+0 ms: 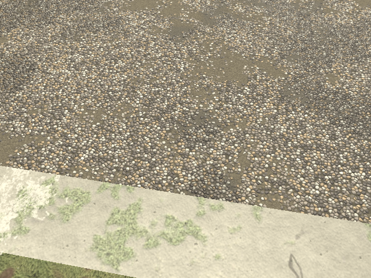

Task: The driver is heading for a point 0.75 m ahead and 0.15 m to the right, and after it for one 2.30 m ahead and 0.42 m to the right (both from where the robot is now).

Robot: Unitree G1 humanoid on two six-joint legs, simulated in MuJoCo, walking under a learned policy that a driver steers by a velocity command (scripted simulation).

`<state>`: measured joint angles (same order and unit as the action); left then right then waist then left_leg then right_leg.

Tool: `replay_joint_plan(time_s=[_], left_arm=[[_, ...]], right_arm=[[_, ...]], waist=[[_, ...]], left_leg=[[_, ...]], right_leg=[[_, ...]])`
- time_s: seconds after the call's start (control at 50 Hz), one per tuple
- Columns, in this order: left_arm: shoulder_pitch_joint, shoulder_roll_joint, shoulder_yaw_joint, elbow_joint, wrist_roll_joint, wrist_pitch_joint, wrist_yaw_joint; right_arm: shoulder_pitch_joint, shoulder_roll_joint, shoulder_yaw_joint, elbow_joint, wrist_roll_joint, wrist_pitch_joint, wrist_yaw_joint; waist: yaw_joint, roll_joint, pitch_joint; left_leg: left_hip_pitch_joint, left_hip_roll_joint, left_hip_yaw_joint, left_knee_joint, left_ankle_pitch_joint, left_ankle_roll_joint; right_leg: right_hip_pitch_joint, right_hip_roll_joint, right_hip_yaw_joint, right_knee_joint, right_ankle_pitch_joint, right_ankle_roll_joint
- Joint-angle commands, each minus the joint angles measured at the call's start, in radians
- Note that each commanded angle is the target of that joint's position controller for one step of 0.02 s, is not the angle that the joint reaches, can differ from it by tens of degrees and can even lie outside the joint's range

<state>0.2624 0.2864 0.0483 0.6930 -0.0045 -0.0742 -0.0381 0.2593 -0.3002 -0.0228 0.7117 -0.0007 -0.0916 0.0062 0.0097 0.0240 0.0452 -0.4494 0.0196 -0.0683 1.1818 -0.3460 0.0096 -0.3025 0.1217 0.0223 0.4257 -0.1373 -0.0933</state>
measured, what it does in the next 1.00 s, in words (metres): walks ahead, turning right: left foot, then right foot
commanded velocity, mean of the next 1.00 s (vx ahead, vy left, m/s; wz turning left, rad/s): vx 0.50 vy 0.00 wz -0.49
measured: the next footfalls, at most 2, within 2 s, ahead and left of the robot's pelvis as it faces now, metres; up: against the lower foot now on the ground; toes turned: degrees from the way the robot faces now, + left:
left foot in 0.28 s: +0.33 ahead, +0.14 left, +0.00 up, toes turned -14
right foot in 0.76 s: +0.42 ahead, -0.19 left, +0.00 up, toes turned -28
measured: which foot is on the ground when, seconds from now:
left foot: up 0.00-0.26, down 0.28-0.76, up 0.78-1.00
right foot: down 0.00-0.28, up 0.30-0.74, down 0.76-1.00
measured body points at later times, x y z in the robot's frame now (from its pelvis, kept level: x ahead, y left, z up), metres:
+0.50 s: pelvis +0.24 +0.04 +0.00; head +0.25 +0.04 +0.45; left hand +0.43 +0.27 -0.10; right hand +0.24 -0.24 -0.11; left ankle +0.29 +0.15 -0.74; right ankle +0.21 -0.10 -0.64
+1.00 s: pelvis +0.40 -0.09 +0.00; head +0.40 -0.12 +0.45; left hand +0.57 +0.09 -0.12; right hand +0.37 -0.39 -0.12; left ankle +0.51 +0.04 -0.64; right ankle +0.39 -0.17 -0.74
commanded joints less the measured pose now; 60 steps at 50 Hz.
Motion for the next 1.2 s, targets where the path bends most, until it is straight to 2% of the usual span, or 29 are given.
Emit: replay_joint_plan(time_s=[0.02, 0.12, 0.18, 0.22, 0.26, 0.28, 0.3, 0.32, 0.34, 0.36, 0.38, 0.44, 0.56, 0.68, 0.72, 0.74, 0.76, 0.78, 0.8, 0.82, 0.84, 0.86, 0.88, 0.92, 0.96, 1.06, 1.12, 1.16, 1.2], left_arm=[[-0.012, 0.118, 0.030, -0.074, -0.005, -0.019, 0.018], [0.047, 0.163, 0.048, -0.047, -0.021, 0.005, 0.048], [0.096, 0.156, 0.048, -0.030, -0.021, 0.023, 0.053], [0.112, 0.146, 0.045, -0.035, -0.015, 0.044, 0.064], [0.073, 0.126, 0.040, -0.059, -0.020, 0.059, 0.072], [0.072, 0.078, 0.024, -0.072, -0.015, 0.058, 0.073], [0.184, -0.009, 0.000, -0.076, 0.000, 0.054, 0.071], [0.280, 0.025, 0.000, -0.104, -0.041, 0.046, 0.067], [0.201, 0.106, 0.025, -0.092, -0.048, 0.049, 0.071], [0.079, 0.137, 0.037, -0.108, -0.042, 0.057, 0.077], [0.064, 0.130, 0.038, -0.111, -0.027, 0.070, 0.080], [0.102, 0.075, 0.036, -0.111, -0.022, 0.092, 0.073], [-0.007, 0.013, 0.007, -0.154, -0.019, 0.094, 0.055], [-0.087, 0.017, 0.002, -0.163, -0.020, 0.102, 0.021], [-0.024, 0.030, 0.013, -0.148, -0.019, 0.103, 0.026], [0.090, 0.058, 0.035, -0.104, -0.016, 0.101, 0.029], [0.253, 0.132, 0.077, -0.055, -0.013, 0.100, 0.039], [0.295, 0.273, 0.096, -0.061, -0.008, 0.093, 0.049], [0.249, 0.215, 0.075, -0.105, 0.000, 0.078, 0.034], [0.192, 0.145, 0.055, -0.106, -0.003, 0.066, 0.033], [0.200, 0.105, 0.044, -0.075, -0.006, 0.063, 0.033], [0.169, 0.069, 0.027, -0.073, 0.004, 0.064, 0.030], [0.119, 0.039, 0.013, -0.080, 0.015, 0.060, 0.028], [0.088, 0.031, 0.005, -0.069, 0.034, 0.056, 0.028], [0.117, 0.043, 0.010, -0.043, 0.024, 0.036, 0.029], [0.185, 0.078, 0.025, 0.036, 0.030, 0.039, 0.054], [0.155, 0.064, 0.018, 0.051, 0.035, 0.049, 0.046], [0.160, 0.065, 0.017, 0.061, 0.026, 0.054, 0.038], [0.099, 0.081, 0.014, 0.048, 0.022, 0.048, 0.044]], right_arm=[[0.030, -0.110, -0.034, -0.071, -0.012, -0.002, -0.013], [-0.136, -0.039, -0.008, -0.112, -0.019, 0.001, -0.020], [-0.184, -0.060, -0.017, -0.122, -0.009, -0.005, -0.014], [-0.184, -0.087, -0.036, -0.133, -0.011, -0.006, -0.018], [-0.115, -0.098, -0.053, -0.117, 0.002, -0.018, -0.014], [-0.025, -0.131, -0.066, -0.111, -0.010, -0.022, -0.017], [0.075, -0.190, -0.080, -0.107, -0.021, -0.015, -0.022], [0.143, -0.229, -0.091, -0.065, 0.005, 0.008, -0.012], [0.107, -0.156, -0.077, -0.079, 0.015, 0.010, -0.012], [0.068, -0.120, -0.066, -0.085, 0.010, 0.020, -0.016], [0.047, -0.096, -0.056, -0.079, -0.005, 0.026, -0.017], [0.010, -0.051, -0.045, -0.049, -0.015, 0.031, -0.023], [0.040, -0.105, -0.071, 0.006, -0.017, 0.024, -0.026], [0.059, -0.147, -0.087, 0.025, 0.014, 0.048, -0.010], [0.053, -0.174, -0.097, 0.032, 0.029, 0.057, -0.006], [0.023, -0.156, -0.090, 0.025, 0.030, 0.064, -0.009], [0.022, -0.126, -0.078, 0.020, 0.021, 0.061, -0.015], [0.040, -0.031, -0.047, -0.040, -0.017, 0.041, -0.020], [0.012, -0.077, -0.049, -0.079, 0.024, 0.021, -0.026], [-0.016, -0.128, -0.062, -0.079, 0.056, 0.011, -0.029], [0.009, -0.124, -0.059, -0.051, 0.050, 0.012, -0.034], [0.017, -0.103, -0.054, -0.032, 0.021, 0.018, -0.044], [0.036, -0.087, -0.054, -0.025, 0.005, 0.030, -0.044], [0.089, -0.069, -0.053, 0.001, 0.011, 0.066, -0.037], [0.091, -0.060, -0.051, 0.012, 0.014, 0.088, -0.038], [-0.016, -0.019, -0.034, -0.021, 0.006, 0.087, -0.036], [0.016, -0.004, -0.028, -0.024, -0.001, 0.104, -0.017], [0.012, -0.007, -0.028, -0.037, 0.006, 0.115, -0.008], [0.006, -0.005, -0.021, -0.058, -0.017, 0.122, -0.009]], waist=[[-0.036, -0.070, -0.067], [0.019, -0.088, -0.054], [0.042, -0.103, -0.065], [0.024, -0.123, -0.073], [-0.033, -0.142, -0.093], [-0.077, -0.107, -0.163], [-0.059, 0.111, -0.293], [-0.030, 0.347, -0.361], [-0.060, 0.175, -0.229], [-0.085, 0.102, -0.112], [-0.074, 0.059, -0.065], [-0.018, 0.126, -0.008], [-0.036, 0.050, -0.016], [-0.068, 0.070, 0.023], [-0.024, 0.060, 0.010], [0.039, 0.027, -0.039], [0.114, -0.064, -0.120], [0.064, -0.363, -0.146], [0.084, -0.330, -0.278], [0.067, -0.242, -0.172], [0.049, -0.167, -0.133], [0.026, -0.065, -0.117], [-0.007, -0.074, -0.104], [-0.041, -0.110, -0.104], [-0.034, -0.098, -0.081], [0.016, -0.093, -0.038], [0.007, -0.137, -0.063], [0.025, -0.124, -0.032], [0.015, -0.125, 0.012]], left_leg=[[-0.153, 0.065, -0.025, -0.106, 0.032, -0.040], [-0.031, 0.008, 0.020, -0.454, 0.354, -0.084], [0.043, -0.036, 0.011, -0.566, 0.425, -0.080], [0.081, -0.055, -0.001, -0.632, 0.355, -0.056], [0.189, -0.043, 0.007, -0.700, 0.348, -0.015], [0.343, 0.055, -0.069, -0.713, 0.339, 0.035], [0.606, 0.281, -0.308, -0.696, 0.366, 0.136], [0.706, 0.455, -0.722, -0.817, -0.037, 0.271], [0.610, 0.400, -0.723, -0.889, -0.329, 0.245], [0.511, 0.348, -0.586, -0.896, -0.304, 0.205], [0.426, 0.304, -0.465, -0.892, -0.204, 0.195], [0.250, 0.199, -0.222, -0.932, -0.065, 0.175], [0.272, 0.260, -0.062, -0.912, 0.173, 0.210], [0.224, 0.263, 0.082, -0.836, 0.234, 0.154], [0.241, 0.282, 0.100, -0.777, 0.298, 0.129], [0.218, 0.246, 0.150, -0.649, 0.416, 0.099], [0.123, 0.159, 0.228, -0.362, 0.438, 0.034], [-0.205, -0.018, 0.205, 0.112, -0.192, -0.062], [-0.331, -0.076, -0.017, 0.247, -0.230, -0.059], [-0.399, -0.030, -0.041, 0.236, -0.167, -0.037], [-0.390, 0.008, -0.024, 0.211, -0.126, -0.018], [-0.346, 0.045, -0.016, 0.183, -0.076, -0.013], [-0.286, 0.064, -0.020, 0.142, -0.021, -0.010], [-0.192, 0.069, -0.017, 0.118, 0.030, -0.010], [-0.201, 0.050, -0.018, 0.054, 0.093, -0.003], [-0.297, 0.020, -0.117, -0.197, 0.275, 0.046], [-0.163, -0.004, -0.026, -0.172, 0.271, 0.035], [-0.171, 0.000, 0.011, -0.138, 0.186, 0.024], [-0.094, -0.012, 0.059, -0.196, 0.132, 0.033]], right_leg=[[0.122, -0.275, 0.338, -0.199, 0.242, -0.215], [-0.028, -0.191, 0.220, -0.152, 0.237, -0.155], [-0.019, -0.195, 0.274, -0.074, 0.156, -0.126], [0.031, -0.208, 0.356, 0.013, 0.115, -0.110], [0.042, -0.198, 0.397, 0.089, 0.038, -0.081], [-0.003, -0.154, 0.356, 0.245, -0.045, -0.040], [-0.181, -0.041, 0.232, 0.551, -0.408, 0.025], [-0.418, -0.033, 0.153, 0.786, -0.534, 0.055], [-0.516, -0.106, 0.143, 0.894, -0.433, 0.080], [-0.552, -0.128, 0.104, 0.938, -0.355, 0.090], [-0.539, -0.145, 0.099, 0.952, -0.302, 0.091], [-0.434, -0.194, 0.085, 0.857, -0.206, 0.088], [-0.421, -0.225, 0.067, 0.601, -0.040, 0.088], [-0.247, -0.176, -0.045, 0.360, -0.064, 0.042], [-0.148, -0.144, -0.081, 0.293, -0.124, 0.011], [0.019, -0.092, -0.119, 0.217, -0.061, -0.008], [0.242, -0.087, -0.055, 0.168, -0.002, -0.043], [0.420, -0.340, 0.491, 0.004, -0.038, -0.215], [0.448, -0.437, 0.798, -0.173, -0.275, -0.321], [0.383, -0.441, 0.731, -0.186, -0.334, -0.290], [0.319, -0.424, 0.628, -0.154, -0.331, -0.255], [0.233, -0.396, 0.538, -0.112, -0.257, -0.217], [0.148, -0.351, 0.452, -0.089, -0.190, -0.187], [0.045, -0.316, 0.346, -0.091, -0.037, -0.158], [0.016, -0.299, 0.281, -0.100, -0.040, -0.149], [0.105, -0.330, 0.224, -0.072, 0.069, -0.086], [0.028, -0.322, 0.117, -0.007, 0.227, -0.095], [0.023, -0.343, 0.107, 0.017, 0.223, -0.111], [-0.049, -0.340, 0.056, 0.067, 0.364, -0.089]])
Velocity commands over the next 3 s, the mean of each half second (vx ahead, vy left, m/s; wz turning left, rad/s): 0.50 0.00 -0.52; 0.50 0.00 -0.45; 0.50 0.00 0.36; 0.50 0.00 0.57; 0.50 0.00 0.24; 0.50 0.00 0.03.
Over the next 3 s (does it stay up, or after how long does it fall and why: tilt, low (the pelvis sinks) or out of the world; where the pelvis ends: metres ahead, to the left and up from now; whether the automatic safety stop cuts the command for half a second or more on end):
stays up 0.57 -0.20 0.00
